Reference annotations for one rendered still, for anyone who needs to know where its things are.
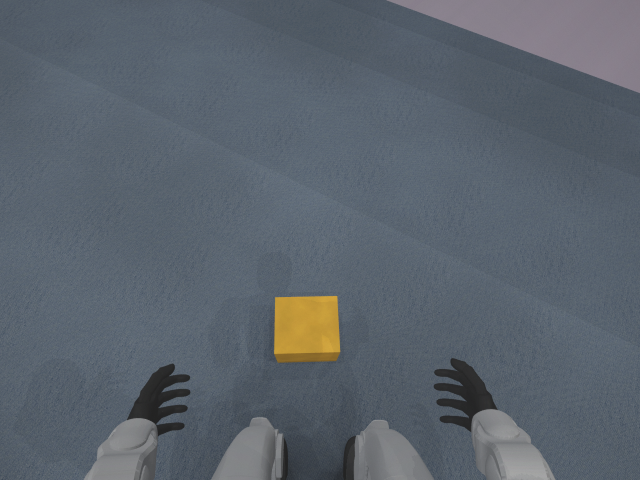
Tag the carton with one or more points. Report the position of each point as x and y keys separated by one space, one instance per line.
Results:
x=306 y=329

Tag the robot left thigh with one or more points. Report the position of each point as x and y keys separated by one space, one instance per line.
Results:
x=256 y=453

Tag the robot right thigh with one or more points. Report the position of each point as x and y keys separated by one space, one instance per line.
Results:
x=385 y=454

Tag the right robot hand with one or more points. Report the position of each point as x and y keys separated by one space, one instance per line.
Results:
x=473 y=391

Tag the robot thigh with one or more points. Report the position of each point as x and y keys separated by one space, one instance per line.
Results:
x=385 y=454
x=256 y=453

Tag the left robot hand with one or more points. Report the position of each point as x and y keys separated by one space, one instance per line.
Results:
x=151 y=397

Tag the left robot forearm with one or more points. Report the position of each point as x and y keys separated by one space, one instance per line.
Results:
x=128 y=454

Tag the right robot forearm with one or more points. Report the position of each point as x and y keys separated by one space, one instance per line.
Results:
x=503 y=451

